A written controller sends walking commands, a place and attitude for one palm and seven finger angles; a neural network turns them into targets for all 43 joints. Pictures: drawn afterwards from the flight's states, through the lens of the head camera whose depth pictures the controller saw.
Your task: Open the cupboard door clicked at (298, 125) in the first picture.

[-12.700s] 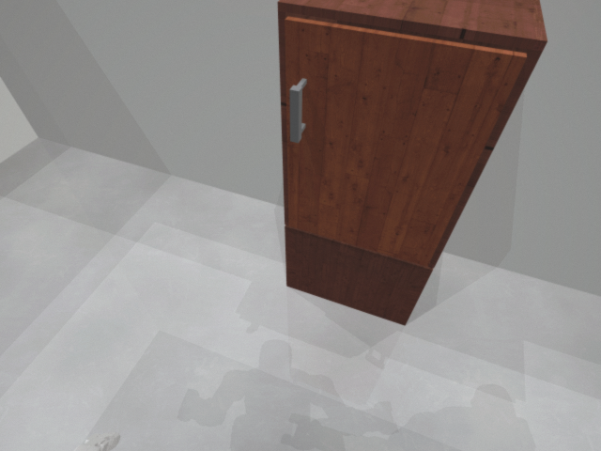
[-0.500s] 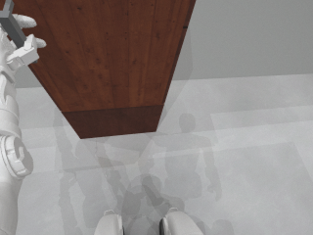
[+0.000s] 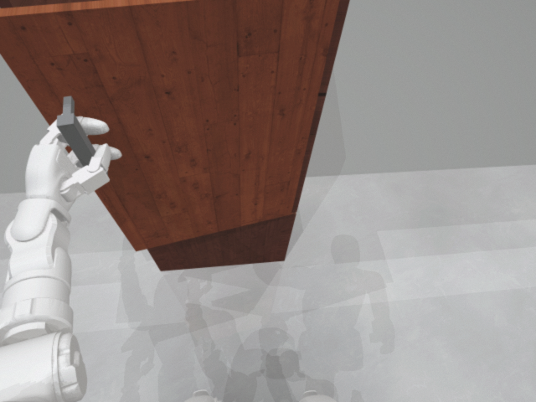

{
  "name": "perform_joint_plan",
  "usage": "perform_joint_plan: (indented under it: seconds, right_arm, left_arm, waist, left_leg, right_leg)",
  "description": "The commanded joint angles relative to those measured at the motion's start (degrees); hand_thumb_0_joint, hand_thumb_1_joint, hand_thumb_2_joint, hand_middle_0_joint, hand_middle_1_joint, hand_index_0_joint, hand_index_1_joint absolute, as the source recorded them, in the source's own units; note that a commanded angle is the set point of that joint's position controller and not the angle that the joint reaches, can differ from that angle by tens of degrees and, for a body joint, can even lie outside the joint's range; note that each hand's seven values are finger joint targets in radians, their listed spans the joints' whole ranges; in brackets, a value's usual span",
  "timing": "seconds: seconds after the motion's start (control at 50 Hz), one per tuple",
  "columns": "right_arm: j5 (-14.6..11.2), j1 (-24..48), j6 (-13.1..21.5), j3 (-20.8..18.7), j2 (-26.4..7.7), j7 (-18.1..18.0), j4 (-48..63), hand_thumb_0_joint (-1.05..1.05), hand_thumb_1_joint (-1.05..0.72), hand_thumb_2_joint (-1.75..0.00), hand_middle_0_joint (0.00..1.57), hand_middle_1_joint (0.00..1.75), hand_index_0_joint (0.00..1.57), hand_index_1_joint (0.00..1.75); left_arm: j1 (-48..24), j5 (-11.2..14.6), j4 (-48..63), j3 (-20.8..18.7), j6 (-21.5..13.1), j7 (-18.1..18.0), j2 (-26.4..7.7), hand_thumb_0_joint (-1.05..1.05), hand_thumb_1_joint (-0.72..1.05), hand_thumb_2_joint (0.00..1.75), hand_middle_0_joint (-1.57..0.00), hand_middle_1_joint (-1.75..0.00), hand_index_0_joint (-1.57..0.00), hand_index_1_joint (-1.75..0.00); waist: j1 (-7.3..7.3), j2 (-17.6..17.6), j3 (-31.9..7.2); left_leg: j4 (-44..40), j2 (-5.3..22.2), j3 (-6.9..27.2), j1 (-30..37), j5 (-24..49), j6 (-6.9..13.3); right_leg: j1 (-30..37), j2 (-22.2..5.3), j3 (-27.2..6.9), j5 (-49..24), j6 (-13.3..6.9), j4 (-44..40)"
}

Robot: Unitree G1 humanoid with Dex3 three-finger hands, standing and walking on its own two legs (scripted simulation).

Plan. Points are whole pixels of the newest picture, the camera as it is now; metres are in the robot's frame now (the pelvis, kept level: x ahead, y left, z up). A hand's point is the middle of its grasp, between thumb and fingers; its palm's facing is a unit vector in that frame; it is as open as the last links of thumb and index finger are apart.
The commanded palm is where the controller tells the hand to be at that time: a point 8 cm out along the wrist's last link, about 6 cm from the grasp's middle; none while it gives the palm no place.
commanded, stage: pull the door open along its arc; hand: left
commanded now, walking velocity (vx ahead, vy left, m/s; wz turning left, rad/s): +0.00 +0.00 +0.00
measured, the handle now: (85, 142) +0.48 +0.25 +0.09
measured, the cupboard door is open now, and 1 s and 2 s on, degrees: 11 42 44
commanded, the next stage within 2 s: open thumb and fingers to let go in 0.62 s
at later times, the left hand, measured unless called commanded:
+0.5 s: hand (156, 246) +0.31 +0.13 +0.09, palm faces +0.46 -0.89 +0.01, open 5.7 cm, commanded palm +0.25 +0.16 +0.09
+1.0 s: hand (190, 267) +0.28 +0.09 +0.09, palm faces +0.46 -0.89 +0.01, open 7.6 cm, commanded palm +0.24 +0.13 +0.09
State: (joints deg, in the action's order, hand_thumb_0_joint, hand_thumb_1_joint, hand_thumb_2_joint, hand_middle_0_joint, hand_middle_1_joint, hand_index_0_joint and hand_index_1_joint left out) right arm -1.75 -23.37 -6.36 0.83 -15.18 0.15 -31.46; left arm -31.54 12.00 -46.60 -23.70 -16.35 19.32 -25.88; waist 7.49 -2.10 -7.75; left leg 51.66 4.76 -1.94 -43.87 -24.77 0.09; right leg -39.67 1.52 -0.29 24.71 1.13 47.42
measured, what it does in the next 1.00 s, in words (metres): stands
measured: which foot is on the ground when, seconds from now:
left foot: down 0.00-1.00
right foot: down 0.00-1.00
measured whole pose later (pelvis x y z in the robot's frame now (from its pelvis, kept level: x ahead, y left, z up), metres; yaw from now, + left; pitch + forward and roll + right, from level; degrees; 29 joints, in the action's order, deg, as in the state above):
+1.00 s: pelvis -0.02 -0.05 +0.01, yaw +5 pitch +6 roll +0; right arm 3.2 -10.5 -2.7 0.5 -11.2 -1.7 -34.2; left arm 0.1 -0.4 -9.5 5.5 -11.3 -27.4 3.4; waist -0.3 -2.5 -5.1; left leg 46.0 2.4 2.1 -31.0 -20.6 -2.9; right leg -27.6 -0.4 3.9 25.8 -2.0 47.8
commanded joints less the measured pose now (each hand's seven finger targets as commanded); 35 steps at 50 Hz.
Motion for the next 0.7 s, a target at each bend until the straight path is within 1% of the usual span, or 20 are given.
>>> perform_joint_plan:
  seconds: [0.0,0.02,0.04,0.06,0.08,0.12,0.14,0.18,0.22,0.26,0.28,0.32,0.36,0.38,0.42,0.48,0.52,0.58,0.62,0.68]
  right_arm:
    - [-0.1,-0.2,3.6,-3.7,-7.5,-0.3,6.9,0.00,-0.90,-0.90,0.20,0.30,0.20,0.30]
    - [0.1,0.1,4.2,-3.8,-7.1,0.0,6.9,0.00,-0.90,-0.90,0.20,0.30,0.20,0.30]
    - [0.3,0.6,4.6,-3.9,-7.0,0.3,6.9,0.00,-0.90,-0.90,0.20,0.30,0.20,0.30]
    - [0.5,1.7,5.0,-3.9,-6.4,0.5,7.0,0.00,-0.90,-0.90,0.20,0.30,0.20,0.30]
    - [0.8,2.2,5.5,-3.8,-5.9,0.7,6.9,0.00,-0.90,-0.90,0.20,0.30,0.20,0.30]
    - [1.3,3.5,6.0,-3.9,-5.3,1.2,6.6,0.00,-0.90,-0.90,0.20,0.30,0.20,0.30]
    - [1.5,4.5,6.1,-3.8,-5.1,1.2,6.5,0.00,-0.90,-0.90,0.20,0.30,0.20,0.30]
    - [2.2,5.3,6.1,-3.8,-4.9,1.2,6.3,0.00,-0.90,-0.90,0.20,0.30,0.20,0.30]
    - [2.5,7.7,6.1,-3.6,-4.3,0.8,5.9,0.00,-0.90,-0.90,0.20,0.30,0.20,0.30]
    - [3.1,9.5,6.2,-3.4,-3.8,0.5,5.6,0.00,-0.90,-0.90,0.20,0.30,0.20,0.30]
    - [3.5,9.7,6.3,-3.5,-3.7,0.3,5.7,0.00,-0.90,-0.90,0.20,0.30,0.20,0.30]
    - [3.7,11.1,6.4,-3.3,-3.2,0.4,5.8,0.00,-0.90,-0.90,0.20,0.30,0.20,0.30]
    - [4.0,11.9,6.4,-3.3,-2.9,0.2,5.6,0.00,-0.90,-0.90,0.20,0.30,0.20,0.30]
    - [4.1,11.8,6.4,-3.3,-3.0,0.1,5.9,0.00,-0.90,-0.90,0.20,0.30,0.20,0.30]
    - [4.0,13.4,6.5,-3.3,-2.6,-0.1,6.2,0.00,-0.90,-0.90,0.20,0.30,0.20,0.30]
    - [4.0,14.3,7.0,-3.0,-2.2,-0.4,6.7,0.00,-0.90,-0.90,0.20,0.30,0.20,0.30]
    - [4.1,15.2,7.3,-2.9,-1.8,-0.2,7.5,0.00,-0.90,-0.90,0.20,0.30,0.20,0.30]
    - [4.3,15.4,7.5,-2.8,-1.7,-0.2,8.3,0.00,-0.90,-0.90,0.20,0.30,0.20,0.30]
    - [4.4,16.2,7.8,-2.7,-1.2,-0.1,9.2,0.00,-0.90,-0.90,0.20,0.30,0.20,0.30]
    - [4.9,16.6,7.7,-2.5,-1.2,-0.5,8.3,0.00,-0.90,-0.90,0.20,0.30,0.20,0.30]
  left_arm:
    - [-5.9,4.1,18.7,-4.6,-1.5,-9.0,-9.1,0.00,0.90,0.90,-0.40,-1.35,-0.40,-1.35]
    - [-2.7,3.6,20.8,-4.0,-1.1,-11.7,-6.7,0.00,0.90,0.90,-0.40,-1.35,-0.40,-1.35]
    - [-1.0,2.7,23.0,-3.2,-0.9,-14.3,-5.3,0.00,0.90,0.90,-0.40,-1.35,-0.40,-1.35]
    - [-0.5,1.8,26.5,-2.5,-0.7,-17.7,-3.1,0.00,0.90,0.90,-0.40,-1.35,-0.40,-1.35]
    - [0.8,0.4,29.2,-2.0,-0.7,-21.5,-1.5,0.00,0.90,0.90,-0.40,-1.35,-0.40,-1.35]
    - [4.5,-2.7,32.7,2.0,-0.4,-26.4,3.3,0.00,0.90,0.90,-0.40,-1.35,-0.40,-1.35]
    - [3.6,-3.6,35.6,3.6,-0.4,-28.8,5.2,0.00,0.90,0.90,-0.40,-1.35,-0.40,-1.35]
    - [5.4,-5.8,37.3,6.4,-0.2,-32.9,8.1,0.00,0.90,0.90,-0.40,-1.35,-0.40,-1.35]
    - [3.4,-6.8,37.7,8.9,0.3,-36.5,11.7,0.00,0.90,0.90,-0.40,-1.35,-0.40,-1.35]
    - [2.3,-8.6,39.5,11.9,0.3,-40.0,14.9,0.00,0.90,0.90,-0.40,-1.35,-0.40,-1.35]
    - [3.2,-9.7,40.2,12.7,0.2,-41.5,15.6,0.00,0.90,0.90,-0.40,-1.35,-0.40,-1.35]
    - [5.8,-11.4,41.9,17.3,0.2,-42.4,19.3,0.00,0.90,0.90,-0.40,-1.35,-0.40,-1.35]
    - [6.1,-12.2,43.3,19.8,-0.1,-42.6,20.9,0.00,0.90,0.90,-0.40,-1.35,-0.40,-1.35]
    - [8.2,-12.4,43.8,21.0,-0.1,-42.5,21.7,0.00,0.90,0.90,-0.40,-1.35,-0.40,-1.35]
    - [10.1,-12.4,46.3,23.4,-0.2,-42.3,23.6,0.00,0.90,0.90,-0.40,-1.35,-0.40,-1.35]
    - [14.3,-12.3,48.9,25.9,-0.1,-42.5,25.7,0.00,0.90,0.90,-0.40,-1.35,-0.40,-1.35]
    - [18.5,-12.0,52.2,28.2,0.1,-42.9,28.0,0.00,0.90,0.90,-0.40,-1.35,-0.40,-1.35]
    - [26.2,-12.9,54.7,29.5,0.8,-44.0,28.4,0.00,0.90,0.90,-0.40,-1.35,-0.40,-1.35]
    - [29.9,-13.2,59.0,31.3,0.9,-44.9,29.7,0.00,0.90,0.90,-0.40,-1.35,-0.40,-1.35]
    - [26.0,-15.4,59.7,31.5,1.1,-47.4,28.3,0.00,0.90,0.90,-0.40,-1.35,-0.40,-1.35]
  waist:
    - [-6.35,-2.6,-19.2]
    - [-7.04,-1.6,-18.9]
    - [-6.96,-0.6,-19.1]
    - [-7.53,-1.9,-18.6]
    - [-7.90,-1.2,-18.3]
    - [-7.52,-1.2,-18.7]
    - [-7.24,-2.1,-18.5]
    - [-6.71,1.7,-17.4]
    - [-6.19,2.0,-14.6]
    - [-6.13,1.8,-14.3]
    - [-6.22,3.7,-14.4]
    - [-6.36,1.2,-14.0]
    - [-5.96,1.7,-13.1]
    - [-5.75,4.9,-13.0]
    - [-6.21,2.3,-12.3]
    - [-6.24,4.7,-10.7]
    - [-6.87,3.6,-10.9]
    - [-7.31,6.7,-9.4]
    - [-7.78,5.6,-9.4]
    - [-6.49,7.1,-5.7]
  left_leg:
    - [-5.6,-3.8,0.9,16.8,29.7,1.0]
    - [-5.9,-3.8,0.9,16.8,29.7,0.7]
    - [-6.1,-3.8,0.7,16.9,29.5,0.6]
    - [-6.2,-4.0,0.4,16.9,29.1,0.4]
    - [-6.2,-4.1,0.6,16.7,29.0,0.4]
    - [-6.5,-4.0,0.4,18.1,28.8,0.2]
    - [-6.5,-3.9,0.4,18.6,28.5,0.1]
    - [-6.8,-4.0,0.8,18.3,25.9,0.2]
    - [-7.4,-4.3,0.6,17.4,20.9,0.2]
    - [-7.8,-4.4,0.8,17.9,18.8,0.1]
    - [-7.9,-4.3,1.1,18.1,18.5,0.3]
    - [-8.1,-4.5,0.8,19.0,17.9,0.2]
    - [-8.3,-4.5,0.8,19.5,17.3,0.3]
    - [-8.4,-4.4,1.1,19.4,16.9,0.6]
    - [-8.7,-4.5,0.7,20.1,16.2,0.4]
    - [-9.2,-4.6,1.0,20.3,15.2,0.7]
    - [-9.5,-4.7,0.7,20.9,15.6,0.6]
    - [-9.7,-4.8,0.9,20.3,15.4,0.7]
    - [-9.8,-5.0,0.7,20.3,14.7,0.6]
    - [-9.0,-5.1,1.2,19.2,12.5,0.8]
  right_leg:
    - [12.3,2.3,4.0,-30.3,-1.4,-2.8]
    - [12.4,2.1,4.4,-29.6,-1.4,-2.6]
    - [12.9,2.0,4.3,-30.0,-1.3,-2.7]
    - [13.2,1.8,4.3,-29.9,-1.4,-2.7]
    - [13.7,1.8,4.4,-29.4,-1.5,-2.6]
    - [13.8,1.6,4.3,-29.4,-1.5,-2.5]
    - [13.7,1.3,4.2,-29.3,-1.7,-2.6]
    - [14.8,1.3,4.2,-28.0,-1.7,-3.3]
    - [13.9,0.7,3.8,-24.9,-1.6,-4.6]
    - [13.7,0.3,3.7,-22.2,-1.8,-5.0]
    - [14.1,0.3,3.7,-21.6,-1.8,-5.4]
    - [14.0,-0.1,3.5,-21.2,-2.0,-5.6]
    - [13.9,-0.4,3.3,-20.8,-2.1,-6.2]
    - [14.6,-0.4,3.3,-20.6,-1.8,-6.7]
    - [14.7,-0.8,2.9,-20.1,-2.0,-7.3]
    - [15.3,-0.9,2.9,-18.7,-1.8,-8.3]
    - [16.1,-1.2,3.0,-19.4,-1.9,-8.3]
    - [17.1,-1.4,2.8,-19.8,-1.6,-8.9]
    - [17.6,-1.8,2.4,-19.0,-1.6,-9.1]
    - [15.0,-2.3,1.5,-15.2,-1.4,-10.3]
